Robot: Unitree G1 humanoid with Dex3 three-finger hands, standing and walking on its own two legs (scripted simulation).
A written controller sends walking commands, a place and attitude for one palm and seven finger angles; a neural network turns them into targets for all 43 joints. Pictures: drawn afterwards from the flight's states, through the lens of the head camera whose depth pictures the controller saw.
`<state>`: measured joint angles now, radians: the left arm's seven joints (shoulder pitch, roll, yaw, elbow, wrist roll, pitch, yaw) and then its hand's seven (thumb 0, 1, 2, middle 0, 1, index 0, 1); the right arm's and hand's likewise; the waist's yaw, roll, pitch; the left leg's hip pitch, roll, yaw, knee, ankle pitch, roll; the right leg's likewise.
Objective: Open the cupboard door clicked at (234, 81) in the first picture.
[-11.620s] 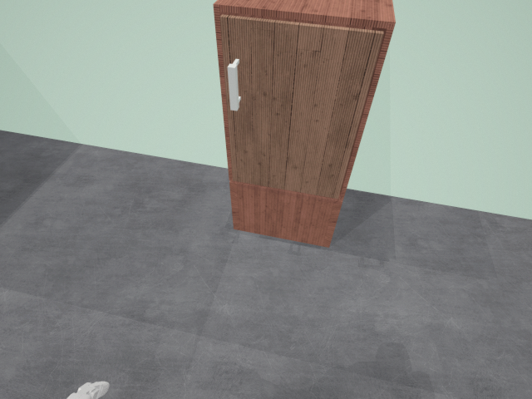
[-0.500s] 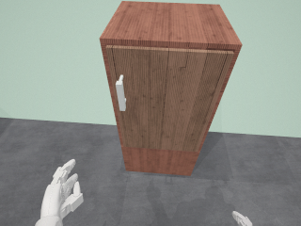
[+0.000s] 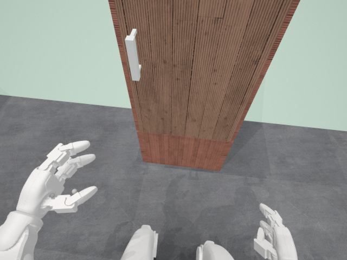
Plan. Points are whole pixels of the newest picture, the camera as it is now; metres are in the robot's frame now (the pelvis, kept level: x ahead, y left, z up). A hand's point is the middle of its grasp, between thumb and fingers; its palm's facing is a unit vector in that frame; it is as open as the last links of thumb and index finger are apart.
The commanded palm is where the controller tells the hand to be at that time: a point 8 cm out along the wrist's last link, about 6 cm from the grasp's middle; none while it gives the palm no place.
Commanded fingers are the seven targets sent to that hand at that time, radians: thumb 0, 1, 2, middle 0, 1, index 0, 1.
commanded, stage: raise the hand with hooked fingers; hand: left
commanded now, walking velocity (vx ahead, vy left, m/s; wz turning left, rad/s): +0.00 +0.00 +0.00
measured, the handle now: (135, 55) +0.62 +0.17 +0.10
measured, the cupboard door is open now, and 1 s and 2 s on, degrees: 0 0 0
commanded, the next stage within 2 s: move the hooked fingers beside the handle in 1.42 s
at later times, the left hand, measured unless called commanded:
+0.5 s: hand (39, 166) +0.27 +0.29 +0.09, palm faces -0.03 -1.00 -0.05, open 13.1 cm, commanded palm +0.25 +0.34 +0.09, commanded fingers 0.00 -0.50 0.30 -0.30 -1.20 -0.30 -1.20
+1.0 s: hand (29, 140) +0.31 +0.32 +0.11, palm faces -0.04 -1.00 -0.03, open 14.0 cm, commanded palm +0.28 +0.36 +0.12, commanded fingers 0.00 -0.50 0.30 -0.30 -1.20 -0.30 -1.20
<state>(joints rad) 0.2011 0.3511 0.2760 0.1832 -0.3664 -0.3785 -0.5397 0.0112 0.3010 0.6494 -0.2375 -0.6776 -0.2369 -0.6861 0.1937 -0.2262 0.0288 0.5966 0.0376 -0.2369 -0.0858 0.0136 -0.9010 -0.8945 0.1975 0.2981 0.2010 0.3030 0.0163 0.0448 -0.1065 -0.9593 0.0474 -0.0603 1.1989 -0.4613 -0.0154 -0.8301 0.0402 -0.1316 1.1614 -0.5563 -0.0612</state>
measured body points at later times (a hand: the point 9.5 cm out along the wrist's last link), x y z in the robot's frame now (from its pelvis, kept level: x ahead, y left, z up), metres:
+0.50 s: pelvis +0.01 +0.05 +0.03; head +0.07 +0.08 +0.48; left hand +0.27 +0.34 +0.10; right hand +0.18 -0.20 -0.03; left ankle +0.07 +0.13 -0.64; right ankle +0.02 -0.09 -0.64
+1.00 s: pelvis +0.02 +0.04 +0.05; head +0.07 +0.07 +0.49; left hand +0.31 +0.37 +0.12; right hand +0.17 -0.21 -0.03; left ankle +0.07 +0.13 -0.64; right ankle +0.02 -0.09 -0.64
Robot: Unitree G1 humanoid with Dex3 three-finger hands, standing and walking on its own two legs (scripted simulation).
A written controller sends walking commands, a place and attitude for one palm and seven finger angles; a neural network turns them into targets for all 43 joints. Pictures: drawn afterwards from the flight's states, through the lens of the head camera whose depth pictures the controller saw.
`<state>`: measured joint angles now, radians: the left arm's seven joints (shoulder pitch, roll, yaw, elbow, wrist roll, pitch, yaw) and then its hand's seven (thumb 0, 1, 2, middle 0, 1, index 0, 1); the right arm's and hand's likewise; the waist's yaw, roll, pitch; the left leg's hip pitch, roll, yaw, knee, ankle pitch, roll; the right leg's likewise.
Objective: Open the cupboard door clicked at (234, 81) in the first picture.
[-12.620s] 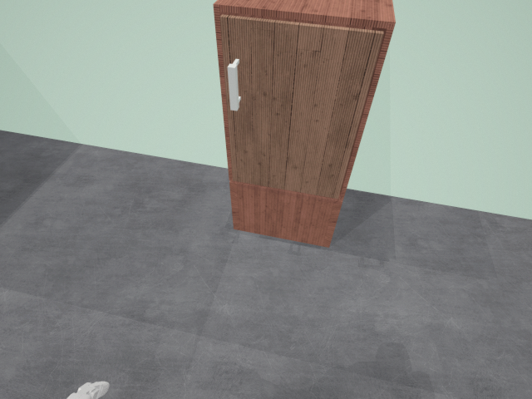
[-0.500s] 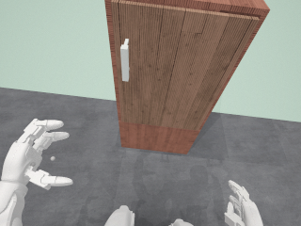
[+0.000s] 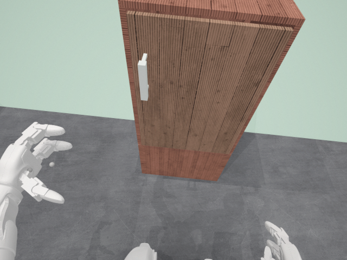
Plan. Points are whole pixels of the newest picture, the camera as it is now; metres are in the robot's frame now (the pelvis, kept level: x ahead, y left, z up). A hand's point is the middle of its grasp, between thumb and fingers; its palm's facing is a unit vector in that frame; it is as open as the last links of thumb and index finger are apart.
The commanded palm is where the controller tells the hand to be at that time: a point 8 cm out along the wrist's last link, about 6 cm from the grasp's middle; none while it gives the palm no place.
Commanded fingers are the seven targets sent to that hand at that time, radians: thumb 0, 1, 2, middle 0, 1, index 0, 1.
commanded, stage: raise the hand with hooked fingers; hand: left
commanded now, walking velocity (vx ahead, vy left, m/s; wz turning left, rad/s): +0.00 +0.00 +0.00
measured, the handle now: (144, 77) +0.60 +0.13 +0.06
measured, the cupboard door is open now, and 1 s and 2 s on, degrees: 0 0 0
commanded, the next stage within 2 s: move the hooked fingers beside the handle in 0.42 s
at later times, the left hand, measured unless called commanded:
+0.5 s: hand (66, 168) +0.28 +0.24 +0.07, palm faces -0.02 -1.00 -0.03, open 14.0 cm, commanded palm +0.26 +0.29 +0.07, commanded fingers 0.00 -0.50 0.30 -0.30 -1.20 -0.30 -1.20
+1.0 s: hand (86, 138) +0.36 +0.23 +0.07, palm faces -0.06 -1.00 -0.01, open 14.0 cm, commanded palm +0.34 +0.28 +0.07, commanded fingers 0.00 -0.50 0.30 -0.30 -1.20 -0.30 -1.20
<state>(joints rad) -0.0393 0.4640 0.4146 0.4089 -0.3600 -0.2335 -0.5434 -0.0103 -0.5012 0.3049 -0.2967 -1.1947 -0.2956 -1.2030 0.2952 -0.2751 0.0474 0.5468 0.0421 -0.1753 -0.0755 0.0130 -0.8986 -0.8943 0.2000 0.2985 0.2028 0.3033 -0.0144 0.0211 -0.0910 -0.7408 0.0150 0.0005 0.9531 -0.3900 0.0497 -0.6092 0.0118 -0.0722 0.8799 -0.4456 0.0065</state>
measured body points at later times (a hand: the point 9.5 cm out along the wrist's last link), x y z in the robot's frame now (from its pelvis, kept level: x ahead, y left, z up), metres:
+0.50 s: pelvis +0.00 -0.03 +0.00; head +0.04 -0.02 +0.45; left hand +0.28 +0.30 +0.07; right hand +0.15 -0.27 -0.08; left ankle +0.05 +0.08 -0.69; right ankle +0.00 -0.13 -0.69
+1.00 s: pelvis +0.00 -0.02 -0.01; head +0.06 -0.01 +0.44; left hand +0.36 +0.28 +0.07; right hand +0.11 -0.28 -0.10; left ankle +0.05 +0.08 -0.69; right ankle +0.00 -0.13 -0.69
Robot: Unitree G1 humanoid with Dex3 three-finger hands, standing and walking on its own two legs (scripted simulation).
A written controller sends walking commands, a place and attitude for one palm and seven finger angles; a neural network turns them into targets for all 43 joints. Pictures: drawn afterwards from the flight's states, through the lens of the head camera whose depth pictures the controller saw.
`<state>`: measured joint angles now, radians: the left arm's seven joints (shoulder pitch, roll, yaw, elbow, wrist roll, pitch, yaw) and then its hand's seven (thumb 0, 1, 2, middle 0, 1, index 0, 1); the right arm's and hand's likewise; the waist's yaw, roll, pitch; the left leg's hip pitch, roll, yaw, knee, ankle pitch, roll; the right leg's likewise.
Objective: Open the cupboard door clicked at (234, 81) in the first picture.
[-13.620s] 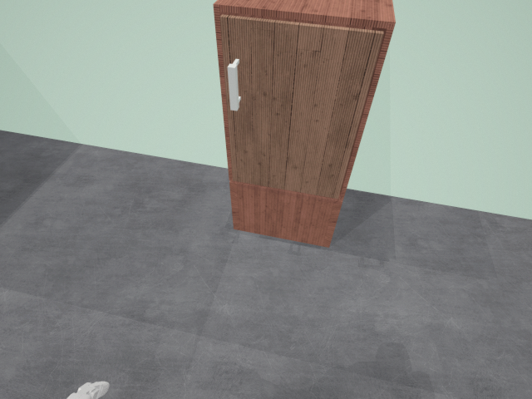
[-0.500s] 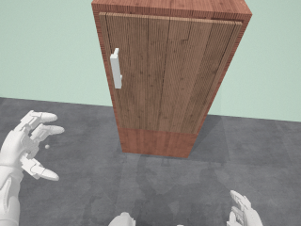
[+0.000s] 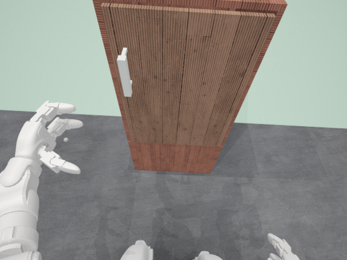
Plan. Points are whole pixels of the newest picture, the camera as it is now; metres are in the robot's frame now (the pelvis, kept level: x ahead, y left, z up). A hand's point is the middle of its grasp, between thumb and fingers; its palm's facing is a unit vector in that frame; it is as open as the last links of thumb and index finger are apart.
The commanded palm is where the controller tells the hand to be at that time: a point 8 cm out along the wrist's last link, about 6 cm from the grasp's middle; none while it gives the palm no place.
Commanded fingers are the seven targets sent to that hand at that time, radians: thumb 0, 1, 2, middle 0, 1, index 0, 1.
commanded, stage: move the hooked fingers beside the handle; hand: left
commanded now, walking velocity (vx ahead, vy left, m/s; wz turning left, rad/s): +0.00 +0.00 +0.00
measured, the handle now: (126, 73) +0.60 +0.15 +0.06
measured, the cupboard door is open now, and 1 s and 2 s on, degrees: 0 0 0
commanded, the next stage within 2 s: slide the fingers in behind the handle in 1.92 s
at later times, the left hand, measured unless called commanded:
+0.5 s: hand (82, 112) +0.44 +0.24 +0.07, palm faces -0.02 -1.00 -0.01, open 14.0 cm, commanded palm +0.42 +0.29 +0.07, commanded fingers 0.00 -0.50 0.30 -0.30 -1.20 -0.30 -1.20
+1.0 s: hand (95, 92) +0.50 +0.22 +0.07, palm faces -0.02 -1.00 -0.02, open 14.0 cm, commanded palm +0.50 +0.26 +0.06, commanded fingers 0.00 -0.50 0.30 -0.30 -1.20 -0.30 -1.20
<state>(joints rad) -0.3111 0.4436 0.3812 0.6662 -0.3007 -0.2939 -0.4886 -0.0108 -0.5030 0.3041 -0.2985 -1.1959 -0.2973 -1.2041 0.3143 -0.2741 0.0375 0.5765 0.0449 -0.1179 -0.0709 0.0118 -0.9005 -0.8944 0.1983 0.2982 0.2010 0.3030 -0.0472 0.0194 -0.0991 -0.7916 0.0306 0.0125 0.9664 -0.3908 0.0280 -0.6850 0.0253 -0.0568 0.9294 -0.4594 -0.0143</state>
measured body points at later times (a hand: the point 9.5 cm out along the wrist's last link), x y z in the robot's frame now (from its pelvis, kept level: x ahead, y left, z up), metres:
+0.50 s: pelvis +0.00 +0.01 -0.01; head +0.09 +0.03 +0.43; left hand +0.43 +0.29 +0.07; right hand +0.07 -0.26 -0.11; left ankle +0.05 +0.10 -0.68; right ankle +0.00 -0.11 -0.68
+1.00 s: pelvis +0.00 +0.00 -0.02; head +0.12 +0.03 +0.41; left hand +0.50 +0.27 +0.07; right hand +0.00 -0.27 -0.12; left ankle +0.05 +0.10 -0.68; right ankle +0.00 -0.11 -0.68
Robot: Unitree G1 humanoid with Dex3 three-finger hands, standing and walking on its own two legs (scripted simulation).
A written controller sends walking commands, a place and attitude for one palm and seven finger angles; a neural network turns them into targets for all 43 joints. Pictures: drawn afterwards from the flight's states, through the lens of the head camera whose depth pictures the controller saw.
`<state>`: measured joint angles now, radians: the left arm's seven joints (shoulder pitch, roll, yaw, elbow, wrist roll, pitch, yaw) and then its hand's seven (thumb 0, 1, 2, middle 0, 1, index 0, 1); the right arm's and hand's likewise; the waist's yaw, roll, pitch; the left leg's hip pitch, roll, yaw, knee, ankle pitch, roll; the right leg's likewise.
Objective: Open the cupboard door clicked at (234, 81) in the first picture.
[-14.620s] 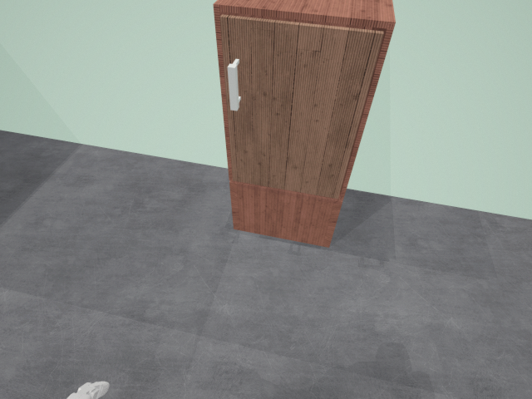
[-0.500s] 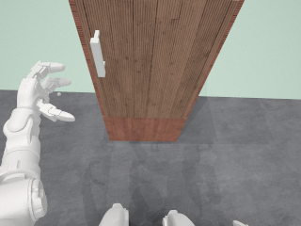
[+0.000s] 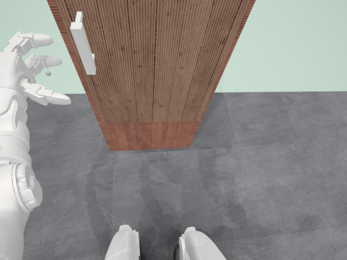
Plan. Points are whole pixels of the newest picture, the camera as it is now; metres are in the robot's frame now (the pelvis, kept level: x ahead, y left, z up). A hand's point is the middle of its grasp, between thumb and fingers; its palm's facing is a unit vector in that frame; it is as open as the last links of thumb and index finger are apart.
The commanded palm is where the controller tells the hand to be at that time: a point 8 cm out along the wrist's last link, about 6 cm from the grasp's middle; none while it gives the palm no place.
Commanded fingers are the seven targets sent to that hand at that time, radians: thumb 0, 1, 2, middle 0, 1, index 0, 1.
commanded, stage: move the hooked fingers beside the handle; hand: left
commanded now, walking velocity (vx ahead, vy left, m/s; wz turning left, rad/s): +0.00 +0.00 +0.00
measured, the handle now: (85, 45) +0.60 +0.17 +0.08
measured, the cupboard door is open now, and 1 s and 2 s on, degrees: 0 0 0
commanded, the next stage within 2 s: slide the fingers in behind the handle in 0.92 s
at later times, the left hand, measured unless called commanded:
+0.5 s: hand (48, 62) +0.54 +0.24 +0.08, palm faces +0.03 -1.00 -0.02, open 14.0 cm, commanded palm +0.52 +0.27 +0.08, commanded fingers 0.00 -0.50 0.30 -0.30 -1.20 -0.30 -1.20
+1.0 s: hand (48, 67) +0.53 +0.24 +0.08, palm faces +0.01 -1.00 -0.01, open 14.0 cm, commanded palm +0.52 +0.28 +0.08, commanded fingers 0.00 -0.50 0.30 -0.30 -1.20 -0.30 -1.20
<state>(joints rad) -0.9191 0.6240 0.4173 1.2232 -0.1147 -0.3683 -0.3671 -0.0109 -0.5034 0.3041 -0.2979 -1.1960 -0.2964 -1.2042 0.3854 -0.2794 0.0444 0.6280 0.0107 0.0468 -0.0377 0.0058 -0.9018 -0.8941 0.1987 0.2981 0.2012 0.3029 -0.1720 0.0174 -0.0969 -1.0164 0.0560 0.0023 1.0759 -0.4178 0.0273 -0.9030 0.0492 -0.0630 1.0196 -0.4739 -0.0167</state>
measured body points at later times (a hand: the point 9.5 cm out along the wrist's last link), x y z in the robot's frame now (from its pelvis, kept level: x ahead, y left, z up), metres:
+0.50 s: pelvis +0.01 +0.01 +0.00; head +0.16 +0.04 +0.42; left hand +0.53 +0.30 +0.09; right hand -0.02 -0.26 -0.10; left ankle +0.05 +0.10 -0.66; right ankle +0.00 -0.12 -0.66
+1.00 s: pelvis +0.01 +0.01 +0.00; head +0.15 +0.05 +0.42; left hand +0.52 +0.30 +0.08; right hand +0.01 -0.26 -0.10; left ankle +0.05 +0.10 -0.66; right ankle +0.00 -0.12 -0.66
